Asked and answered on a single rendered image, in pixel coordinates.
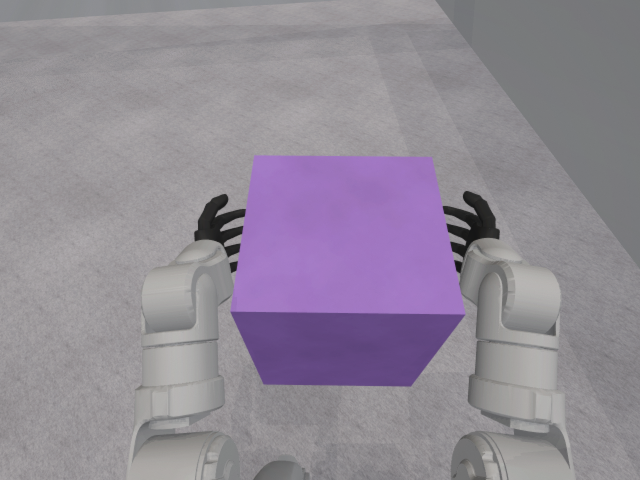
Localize right robot forearm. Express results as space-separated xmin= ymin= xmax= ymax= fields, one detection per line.
xmin=459 ymin=238 xmax=576 ymax=480

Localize robot right upper arm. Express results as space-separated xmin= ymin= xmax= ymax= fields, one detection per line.
xmin=451 ymin=431 xmax=574 ymax=480

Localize robot left upper arm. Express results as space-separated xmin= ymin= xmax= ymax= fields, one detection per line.
xmin=127 ymin=431 xmax=241 ymax=480

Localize left robot forearm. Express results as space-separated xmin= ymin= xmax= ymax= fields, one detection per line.
xmin=125 ymin=240 xmax=234 ymax=480

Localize right robot hand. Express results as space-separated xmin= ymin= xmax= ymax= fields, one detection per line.
xmin=443 ymin=191 xmax=500 ymax=273

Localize robot left shin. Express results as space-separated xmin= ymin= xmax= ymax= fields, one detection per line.
xmin=277 ymin=454 xmax=299 ymax=465

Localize carton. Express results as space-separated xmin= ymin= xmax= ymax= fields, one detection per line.
xmin=230 ymin=155 xmax=466 ymax=387

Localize left robot hand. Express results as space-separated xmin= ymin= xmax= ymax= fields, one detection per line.
xmin=194 ymin=194 xmax=246 ymax=273

